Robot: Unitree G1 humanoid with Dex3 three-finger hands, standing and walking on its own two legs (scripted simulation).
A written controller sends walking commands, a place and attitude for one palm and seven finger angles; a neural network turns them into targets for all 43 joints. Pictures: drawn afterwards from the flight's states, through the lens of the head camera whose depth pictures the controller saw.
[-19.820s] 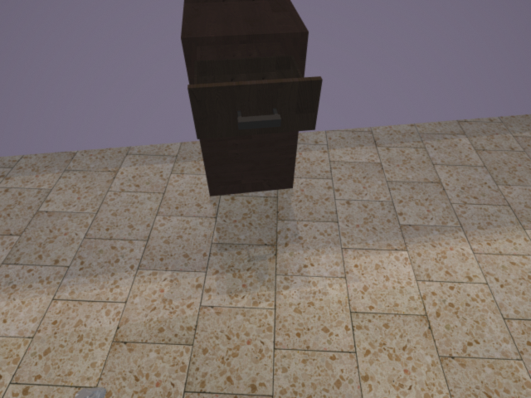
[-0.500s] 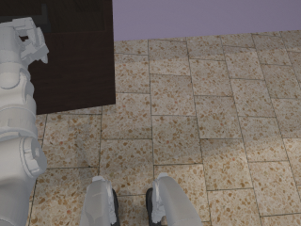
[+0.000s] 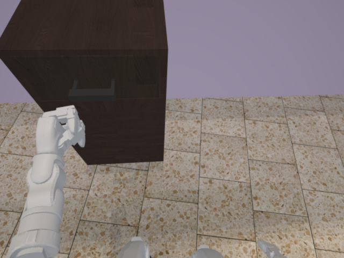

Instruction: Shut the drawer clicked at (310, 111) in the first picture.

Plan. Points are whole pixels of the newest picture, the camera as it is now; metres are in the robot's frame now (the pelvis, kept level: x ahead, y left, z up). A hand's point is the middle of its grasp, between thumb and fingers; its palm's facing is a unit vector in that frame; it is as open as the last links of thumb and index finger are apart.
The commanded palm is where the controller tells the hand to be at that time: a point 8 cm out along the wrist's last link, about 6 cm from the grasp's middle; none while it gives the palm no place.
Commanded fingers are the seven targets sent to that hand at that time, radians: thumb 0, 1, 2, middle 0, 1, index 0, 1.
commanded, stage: draw the hand back to the body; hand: left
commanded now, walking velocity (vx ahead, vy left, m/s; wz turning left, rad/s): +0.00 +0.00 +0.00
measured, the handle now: (93, 88) +0.57 +0.24 -0.03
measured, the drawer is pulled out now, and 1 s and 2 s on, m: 0.00 0.00 0.00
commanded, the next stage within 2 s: step back with the hand held close in 1.00 s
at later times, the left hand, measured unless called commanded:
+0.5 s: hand (38, 165) +0.26 +0.22 +0.15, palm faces +0.31 -0.90 -0.31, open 3.2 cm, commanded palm +0.21 +0.26 +0.17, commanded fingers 0.00 0.90 0.90 -1.40 -1.60 -1.40 -1.60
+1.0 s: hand out of the picture +0.18 +0.21 +0.22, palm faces +0.42 -0.82 -0.40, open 3.2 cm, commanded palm +0.13 +0.25 +0.24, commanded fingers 0.00 0.90 0.90 -1.40 -1.60 -1.40 -1.60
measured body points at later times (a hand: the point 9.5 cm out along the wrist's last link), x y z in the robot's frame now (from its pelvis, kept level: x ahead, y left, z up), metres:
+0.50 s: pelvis +0.01 -0.01 +0.06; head +0.01 -0.04 +0.51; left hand +0.24 +0.26 +0.17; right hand +0.20 -0.23 -0.03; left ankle +0.01 +0.09 -0.68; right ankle -0.03 -0.12 -0.68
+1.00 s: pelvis +0.01 -0.03 +0.06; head -0.01 -0.07 +0.51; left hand +0.15 +0.25 +0.24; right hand +0.20 -0.25 -0.03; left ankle +0.01 +0.09 -0.68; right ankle -0.03 -0.12 -0.68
